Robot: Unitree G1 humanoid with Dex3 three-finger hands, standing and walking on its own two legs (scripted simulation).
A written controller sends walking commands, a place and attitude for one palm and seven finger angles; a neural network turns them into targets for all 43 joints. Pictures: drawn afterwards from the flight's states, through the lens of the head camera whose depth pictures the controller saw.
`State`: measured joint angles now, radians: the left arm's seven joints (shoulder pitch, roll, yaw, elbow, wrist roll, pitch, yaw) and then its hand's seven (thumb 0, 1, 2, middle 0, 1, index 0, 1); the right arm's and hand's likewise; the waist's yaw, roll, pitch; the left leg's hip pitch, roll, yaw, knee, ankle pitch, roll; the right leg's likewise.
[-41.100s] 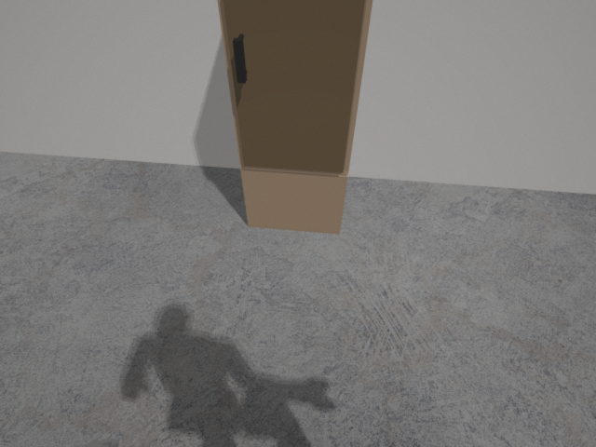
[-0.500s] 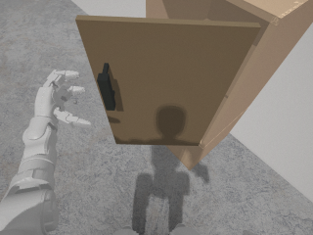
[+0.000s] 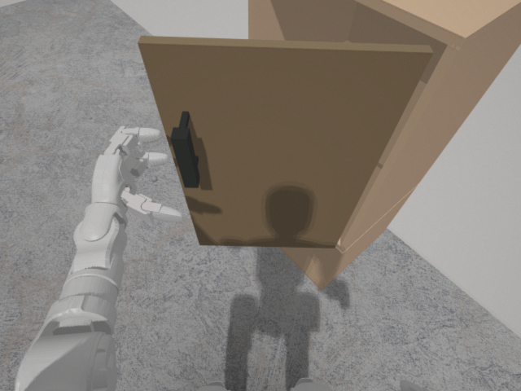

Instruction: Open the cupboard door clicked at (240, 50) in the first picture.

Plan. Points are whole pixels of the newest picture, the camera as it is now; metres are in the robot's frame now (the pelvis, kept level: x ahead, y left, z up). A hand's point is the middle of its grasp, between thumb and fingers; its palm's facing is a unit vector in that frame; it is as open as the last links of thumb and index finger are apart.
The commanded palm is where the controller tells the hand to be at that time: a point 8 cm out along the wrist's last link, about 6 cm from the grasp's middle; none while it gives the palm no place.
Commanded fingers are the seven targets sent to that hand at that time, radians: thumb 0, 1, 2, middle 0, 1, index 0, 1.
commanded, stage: slide the fingers in behind the handle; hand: left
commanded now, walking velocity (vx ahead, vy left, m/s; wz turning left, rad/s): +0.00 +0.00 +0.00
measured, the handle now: (188, 150) +0.48 +0.12 +0.07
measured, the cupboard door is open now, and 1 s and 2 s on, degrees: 48 48 48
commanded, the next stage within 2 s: close the thumb around the handle in 1.24 s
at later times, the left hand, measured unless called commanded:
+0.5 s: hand (177, 175) +0.43 +0.13 +0.07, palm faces +0.01 -1.00 -0.01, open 14.0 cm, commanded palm +0.40 +0.18 +0.08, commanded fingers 0.00 -0.50 0.30 -0.30 -1.20 -0.30 -1.20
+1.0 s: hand (195, 175) +0.43 +0.10 +0.07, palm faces +0.02 -1.00 -0.02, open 14.0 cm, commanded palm +0.41 +0.16 +0.08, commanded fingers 0.00 -0.50 0.30 -0.30 -1.20 -0.30 -1.20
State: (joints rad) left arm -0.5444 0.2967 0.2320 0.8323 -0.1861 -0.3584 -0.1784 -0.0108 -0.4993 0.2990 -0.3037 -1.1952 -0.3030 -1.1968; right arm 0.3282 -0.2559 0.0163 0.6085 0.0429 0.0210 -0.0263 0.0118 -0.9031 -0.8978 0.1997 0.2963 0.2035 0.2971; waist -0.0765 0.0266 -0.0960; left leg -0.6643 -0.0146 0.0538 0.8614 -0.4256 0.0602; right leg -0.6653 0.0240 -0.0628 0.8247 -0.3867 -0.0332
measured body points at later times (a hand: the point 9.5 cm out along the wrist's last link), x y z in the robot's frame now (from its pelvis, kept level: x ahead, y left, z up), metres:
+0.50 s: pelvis +0.00 -0.01 +0.00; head +0.07 -0.01 +0.44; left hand +0.43 +0.19 +0.07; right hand +0.06 -0.27 -0.12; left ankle +0.00 +0.08 -0.70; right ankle +0.01 -0.10 -0.70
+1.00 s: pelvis +0.00 -0.02 +0.00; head +0.07 -0.03 +0.44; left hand +0.43 +0.16 +0.07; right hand +0.08 -0.28 -0.12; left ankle +0.00 +0.08 -0.70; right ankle +0.01 -0.10 -0.70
